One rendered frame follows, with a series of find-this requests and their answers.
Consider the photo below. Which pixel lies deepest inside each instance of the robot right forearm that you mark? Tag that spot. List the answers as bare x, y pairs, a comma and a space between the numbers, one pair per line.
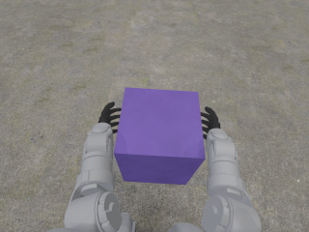
224, 170

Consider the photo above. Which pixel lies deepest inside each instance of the left robot upper arm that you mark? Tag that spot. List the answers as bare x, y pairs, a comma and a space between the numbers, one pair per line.
97, 212

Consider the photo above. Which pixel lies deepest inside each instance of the right robot hand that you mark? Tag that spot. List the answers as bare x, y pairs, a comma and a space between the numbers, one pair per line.
212, 122

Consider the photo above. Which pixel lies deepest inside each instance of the robot left forearm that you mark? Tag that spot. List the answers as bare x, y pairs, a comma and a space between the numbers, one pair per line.
96, 172

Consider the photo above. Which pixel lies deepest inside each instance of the robot left thigh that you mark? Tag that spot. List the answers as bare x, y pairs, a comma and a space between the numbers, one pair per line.
128, 224

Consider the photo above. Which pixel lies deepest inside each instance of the left robot hand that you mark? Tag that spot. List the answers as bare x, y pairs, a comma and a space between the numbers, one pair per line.
106, 118

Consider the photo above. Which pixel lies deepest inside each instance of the right robot upper arm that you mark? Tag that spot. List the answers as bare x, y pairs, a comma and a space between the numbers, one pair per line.
222, 213

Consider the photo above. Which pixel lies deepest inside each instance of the robot thigh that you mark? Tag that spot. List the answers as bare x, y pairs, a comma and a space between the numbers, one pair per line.
128, 224
184, 227

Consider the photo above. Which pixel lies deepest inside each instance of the carton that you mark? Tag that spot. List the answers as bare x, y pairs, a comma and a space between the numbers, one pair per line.
160, 136

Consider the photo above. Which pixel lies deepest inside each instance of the robot right thigh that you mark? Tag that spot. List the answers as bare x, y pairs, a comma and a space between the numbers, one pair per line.
184, 227

